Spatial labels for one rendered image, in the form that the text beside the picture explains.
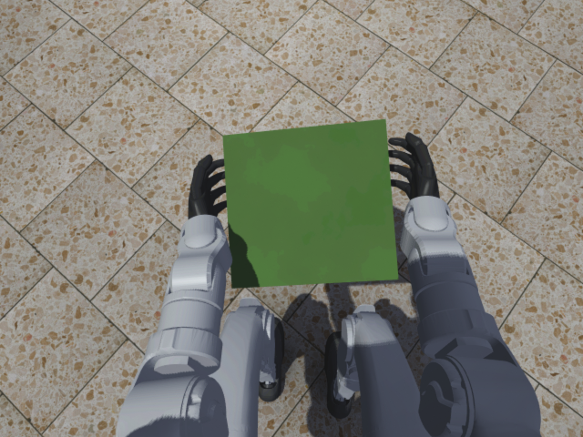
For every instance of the left robot hand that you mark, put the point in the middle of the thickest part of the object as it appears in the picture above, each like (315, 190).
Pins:
(201, 198)

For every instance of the carton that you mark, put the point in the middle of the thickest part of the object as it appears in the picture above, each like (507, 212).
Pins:
(310, 205)

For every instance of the robot left upper arm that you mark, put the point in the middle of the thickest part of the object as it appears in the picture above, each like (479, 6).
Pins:
(183, 406)

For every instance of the robot left forearm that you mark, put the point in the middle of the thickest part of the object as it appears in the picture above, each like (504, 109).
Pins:
(187, 340)

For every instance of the robot right forearm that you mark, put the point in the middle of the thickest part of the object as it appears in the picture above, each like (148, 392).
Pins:
(453, 320)

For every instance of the right robot hand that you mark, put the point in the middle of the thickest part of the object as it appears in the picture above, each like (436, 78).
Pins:
(421, 174)

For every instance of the right robot foot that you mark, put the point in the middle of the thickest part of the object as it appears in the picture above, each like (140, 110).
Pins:
(337, 408)

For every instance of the robot right upper arm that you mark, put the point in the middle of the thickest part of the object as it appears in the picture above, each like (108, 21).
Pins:
(472, 397)

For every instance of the right robot shin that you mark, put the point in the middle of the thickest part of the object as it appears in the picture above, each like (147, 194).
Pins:
(346, 382)

